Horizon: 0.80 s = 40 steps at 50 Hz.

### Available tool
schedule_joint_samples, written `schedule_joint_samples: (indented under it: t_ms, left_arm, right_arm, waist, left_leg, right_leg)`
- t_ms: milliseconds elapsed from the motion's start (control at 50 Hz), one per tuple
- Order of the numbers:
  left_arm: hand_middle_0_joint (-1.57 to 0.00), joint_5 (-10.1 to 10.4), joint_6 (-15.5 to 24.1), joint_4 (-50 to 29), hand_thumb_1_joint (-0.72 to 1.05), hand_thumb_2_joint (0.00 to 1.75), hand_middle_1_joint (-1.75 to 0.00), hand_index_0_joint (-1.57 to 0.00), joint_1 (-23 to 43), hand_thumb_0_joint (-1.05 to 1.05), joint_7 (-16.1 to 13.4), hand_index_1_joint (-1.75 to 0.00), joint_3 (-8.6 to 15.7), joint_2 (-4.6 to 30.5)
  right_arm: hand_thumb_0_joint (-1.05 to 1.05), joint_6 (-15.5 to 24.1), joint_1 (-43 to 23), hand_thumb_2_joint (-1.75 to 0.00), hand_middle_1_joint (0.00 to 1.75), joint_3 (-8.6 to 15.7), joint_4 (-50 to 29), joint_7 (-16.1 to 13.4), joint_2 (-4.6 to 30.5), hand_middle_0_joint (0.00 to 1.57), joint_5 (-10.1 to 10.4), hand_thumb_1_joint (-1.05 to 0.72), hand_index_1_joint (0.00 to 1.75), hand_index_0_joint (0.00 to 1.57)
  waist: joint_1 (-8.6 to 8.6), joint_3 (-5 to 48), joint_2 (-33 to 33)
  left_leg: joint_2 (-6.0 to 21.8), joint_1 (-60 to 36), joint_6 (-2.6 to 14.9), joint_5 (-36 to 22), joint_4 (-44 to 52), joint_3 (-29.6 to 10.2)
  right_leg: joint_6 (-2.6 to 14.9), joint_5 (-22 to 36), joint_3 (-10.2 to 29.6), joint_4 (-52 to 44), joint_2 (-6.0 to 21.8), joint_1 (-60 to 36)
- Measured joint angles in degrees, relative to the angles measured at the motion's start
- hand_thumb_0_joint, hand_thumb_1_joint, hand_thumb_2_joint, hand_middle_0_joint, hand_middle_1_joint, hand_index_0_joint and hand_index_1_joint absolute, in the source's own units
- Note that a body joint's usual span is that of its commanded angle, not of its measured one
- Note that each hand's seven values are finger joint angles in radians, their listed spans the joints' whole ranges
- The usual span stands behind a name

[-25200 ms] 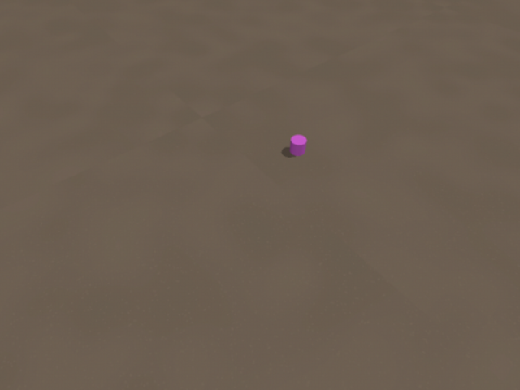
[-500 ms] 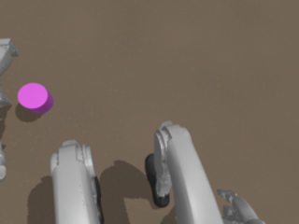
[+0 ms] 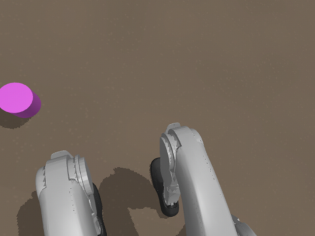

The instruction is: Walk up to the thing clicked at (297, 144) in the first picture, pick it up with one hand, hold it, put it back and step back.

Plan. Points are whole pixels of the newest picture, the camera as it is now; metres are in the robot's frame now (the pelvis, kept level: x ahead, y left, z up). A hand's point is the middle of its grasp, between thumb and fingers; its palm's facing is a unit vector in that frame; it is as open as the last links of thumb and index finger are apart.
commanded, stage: home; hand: left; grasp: from above
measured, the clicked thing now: (20, 101) +0.50 +0.29 -0.30
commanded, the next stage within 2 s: none
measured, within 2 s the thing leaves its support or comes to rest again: neither
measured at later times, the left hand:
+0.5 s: hand out of the picture +0.34 +0.28 +0.05, palm faces -0.29 -0.60 -0.74, open 7.9 cm
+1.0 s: hand out of the picture +0.26 +0.21 +0.25, palm faces +0.12 -0.95 -0.29, open 7.4 cm
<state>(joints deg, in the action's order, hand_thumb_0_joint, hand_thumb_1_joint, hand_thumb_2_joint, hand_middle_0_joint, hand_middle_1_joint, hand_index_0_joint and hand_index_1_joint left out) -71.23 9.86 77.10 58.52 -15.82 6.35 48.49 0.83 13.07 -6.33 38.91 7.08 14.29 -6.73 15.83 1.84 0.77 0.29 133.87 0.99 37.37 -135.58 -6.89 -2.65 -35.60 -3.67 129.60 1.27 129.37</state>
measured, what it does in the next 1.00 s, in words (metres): rises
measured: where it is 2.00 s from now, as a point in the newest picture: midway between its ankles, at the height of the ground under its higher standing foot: (132, 210)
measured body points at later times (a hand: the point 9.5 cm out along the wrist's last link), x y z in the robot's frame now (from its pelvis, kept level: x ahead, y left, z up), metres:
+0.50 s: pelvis +0.01 +0.00 +0.15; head +0.18 +0.06 +0.57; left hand +0.36 +0.31 +0.09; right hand +0.19 -0.25 +0.05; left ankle +0.08 +0.12 -0.31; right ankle +0.11 -0.13 -0.31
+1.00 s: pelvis +0.07 +0.00 +0.33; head +0.14 +0.03 +0.77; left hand +0.25 +0.26 +0.27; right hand +0.26 -0.22 +0.25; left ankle +0.08 +0.12 -0.31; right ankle +0.11 -0.13 -0.31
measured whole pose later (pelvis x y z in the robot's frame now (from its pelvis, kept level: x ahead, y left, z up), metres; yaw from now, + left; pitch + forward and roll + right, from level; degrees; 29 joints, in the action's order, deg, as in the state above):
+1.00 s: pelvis +0.07 +0.00 +0.33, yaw +7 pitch +18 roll -4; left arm 0.2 -22.3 3.5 -15.5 -4.8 2.1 15.2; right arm 7.8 12.8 -3.1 31.3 -8.3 11.8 2.1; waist 3.9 9.6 2.0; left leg 2.1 58.0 -0.4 31.2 -71.2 -3.5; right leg -1.1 -29.2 -3.8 66.8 0.9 55.4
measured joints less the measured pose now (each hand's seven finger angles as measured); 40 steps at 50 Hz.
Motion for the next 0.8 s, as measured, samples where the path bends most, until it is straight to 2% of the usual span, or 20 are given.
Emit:
schedule_joint_samples:
  t_ms: [80, 160, 220, 280, 360, 440, 520, 660, 800]
  left_arm:
    - [-0.17, 3.14, -1.34, -4.07, -0.40, 0.96, -0.89, -0.17, -1.96, 0.00, 4.25, -0.89, -0.96, -1.64]
    - [-0.20, 8.25, -2.31, -11.83, -0.20, 0.90, -0.71, -0.19, -7.26, 0.00, 9.03, -0.72, -1.02, -4.78]
    - [-0.20, 13.69, -3.27, -20.11, -0.01, 0.85, -0.57, -0.20, -13.61, 0.00, 11.99, -0.58, -0.90, -7.56]
    - [-0.20, 20.16, -5.06, -27.95, 0.19, 0.83, -0.46, -0.20, -19.96, 0.00, 14.30, -0.47, -1.25, -10.15]
    - [-0.21, 28.25, -8.19, -37.23, 0.48, 0.84, -0.37, -0.21, -28.32, 0.00, 16.08, -0.38, -2.17, -13.37]
    - [-0.21, 34.70, -11.40, -44.48, 0.68, 0.87, -0.33, -0.21, -35.94, 0.00, 16.41, -0.34, -3.38, -16.50]
    - [-0.22, 40.63, -14.75, -49.87, 0.79, 0.88, -0.31, -0.22, -42.43, 0.00, 15.67, -0.32, -4.46, -19.58]
    - [-0.22, 50.99, -20.29, -56.99, 0.87, 0.90, -0.30, -0.22, -52.14, 0.01, 13.58, -0.31, -5.20, -24.60]
    - [-0.21, 61.51, -25.34, -63.98, 0.89, 0.90, -0.30, -0.22, -61.59, 0.01, 11.95, -0.30, -5.28, -28.57]
  right_arm:
    - [0.00, -0.94, -0.52, -0.90, 0.30, 1.24, -0.31, -0.02, -0.17, 0.20, 1.14, -0.90, 0.30, 0.20]
    - [0.00, -2.25, -0.35, -0.90, 0.30, 3.27, -1.67, -0.14, 0.53, 0.20, 2.49, -0.90, 0.30, 0.20]
    - [0.00, -3.42, -0.45, -0.90, 0.30, 4.65, -2.72, -0.48, 1.51, 0.20, 3.63, -0.90, 0.30, 0.20]
    - [0.00, -4.36, -1.25, -0.90, 0.30, 5.73, -3.29, -1.16, 2.24, 0.20, 4.72, -0.90, 0.30, 0.20]
    - [0.00, -4.56, -3.02, -0.90, 0.30, 7.03, -4.00, -2.48, 2.47, 0.20, 5.98, -0.91, 0.30, 0.20]
    - [0.00, -3.62, -5.14, -0.90, 0.30, 7.46, -4.91, -4.06, 2.26, 0.20, 7.06, -0.91, 0.30, 0.20]
    - [0.00, -1.86, -7.01, -0.90, 0.30, 7.13, -5.71, -5.75, 1.42, 0.20, 7.88, -0.91, 0.30, 0.20]
    - [0.01, 1.81, -8.60, -0.90, 0.30, 5.56, -6.75, -8.55, -0.73, 0.20, 8.98, -0.91, 0.30, 0.20]
    - [0.01, 4.39, -6.95, -0.90, 0.30, 4.26, -7.45, -11.06, -2.31, 0.20, 9.21, -0.91, 0.30, 0.20]
  waist:
    - [-1.51, 1.76, 1.09]
    - [-3.63, 3.74, 2.08]
    - [-5.43, 5.17, 2.70]
    - [-7.18, 6.46, 2.58]
    - [-9.23, 7.77, 1.90]
    - [-10.83, 8.43, 1.32]
    - [-11.79, 8.90, 0.92]
    - [-12.28, 8.99, 0.89]
    - [-12.17, 8.44, 1.00]
  left_leg:
    - [0.17, -2.25, 0.18, 0.87, 2.12, 0.32]
    - [0.24, -5.55, 0.33, 1.46, 5.19, 0.71]
    - [0.21, -8.75, 0.35, 1.59, 8.19, 0.96]
    - [0.36, -12.53, 0.36, 1.39, 11.75, 1.28]
    - [0.64, -18.25, 0.26, 0.82, 17.02, 1.71]
    - [0.79, -24.71, 0.00, 0.05, 22.65, 2.09]
    - [0.82, -31.58, -0.29, -0.78, 28.42, 2.48]
    - [0.88, -44.03, -0.77, -2.16, 38.44, 2.81]
    - [1.31, -56.92, -1.17, -3.44, 48.67, 3.09]
  right_leg:
    - [-0.15, -0.77, 0.13, -2.10, 0.03, -2.14]
    - [-0.16, -1.38, 0.23, -5.11, 0.18, -5.40]
    - [-0.07, -1.56, 0.23, -8.04, 0.37, -8.60]
    - [-0.08, -1.28, 0.31, -11.44, 0.39, -12.14]
    - [0.05, -0.56, 0.41, -16.46, 0.32, -17.47]
    - [0.35, 0.23, 0.47, -21.78, 0.34, -23.61]
    - [0.59, 0.92, 0.53, -27.14, 0.45, -30.18]
    - [1.04, 2.08, 0.35, -36.63, 0.53, -42.32]
    - [1.38, 3.40, 0.17, -46.68, 0.19, -54.94]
